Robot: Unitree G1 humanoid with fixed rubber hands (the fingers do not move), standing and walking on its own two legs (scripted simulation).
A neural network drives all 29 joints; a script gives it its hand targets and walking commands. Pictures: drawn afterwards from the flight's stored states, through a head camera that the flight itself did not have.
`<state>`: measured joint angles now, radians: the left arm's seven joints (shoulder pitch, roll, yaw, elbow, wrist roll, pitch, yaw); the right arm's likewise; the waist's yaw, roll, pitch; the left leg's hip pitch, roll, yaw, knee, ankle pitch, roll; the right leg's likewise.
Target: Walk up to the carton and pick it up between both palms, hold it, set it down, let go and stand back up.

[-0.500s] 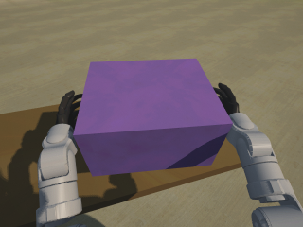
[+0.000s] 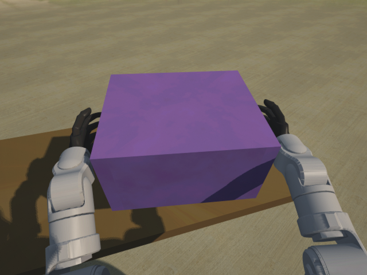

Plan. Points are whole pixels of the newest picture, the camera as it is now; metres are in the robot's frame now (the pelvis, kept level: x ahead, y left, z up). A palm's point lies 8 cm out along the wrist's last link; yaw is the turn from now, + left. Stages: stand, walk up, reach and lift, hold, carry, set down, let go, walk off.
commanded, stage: hold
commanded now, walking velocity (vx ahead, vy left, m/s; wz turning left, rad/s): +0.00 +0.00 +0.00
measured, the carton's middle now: (180, 134) +0.40 +0.01 +0.15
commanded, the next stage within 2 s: none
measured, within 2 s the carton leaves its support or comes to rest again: neither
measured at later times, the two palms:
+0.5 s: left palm (82, 147) +0.35 +0.21 +0.18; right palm (276, 136) +0.35 -0.19 +0.17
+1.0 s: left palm (84, 145) +0.35 +0.20 +0.18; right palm (281, 133) +0.35 -0.20 +0.18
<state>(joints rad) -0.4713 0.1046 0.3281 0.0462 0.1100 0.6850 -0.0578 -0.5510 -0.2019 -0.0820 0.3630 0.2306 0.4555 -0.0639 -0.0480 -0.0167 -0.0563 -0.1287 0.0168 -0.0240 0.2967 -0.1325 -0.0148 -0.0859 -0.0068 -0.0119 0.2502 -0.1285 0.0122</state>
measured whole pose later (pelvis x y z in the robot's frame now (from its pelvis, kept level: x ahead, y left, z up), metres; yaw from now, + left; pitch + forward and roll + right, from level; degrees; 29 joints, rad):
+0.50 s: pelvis +0.00 +0.00 +0.00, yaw +0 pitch -2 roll -1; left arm -0.46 0.10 0.32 0.04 0.11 0.68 -0.06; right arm -0.54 -0.20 -0.08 0.36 0.23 0.45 -0.06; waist -0.05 -0.02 -0.06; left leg -0.13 0.01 -0.03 0.30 -0.14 -0.01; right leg -0.08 -0.01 -0.01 0.24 -0.13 0.01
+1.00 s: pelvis +0.00 +0.00 +0.00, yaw +0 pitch -2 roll -1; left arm -0.47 0.10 0.33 0.06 0.11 0.69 -0.06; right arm -0.55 -0.20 -0.09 0.35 0.23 0.48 -0.06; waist -0.06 -0.02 -0.07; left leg -0.12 0.02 -0.03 0.29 -0.13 -0.02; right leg -0.08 0.00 -0.01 0.24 -0.12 0.01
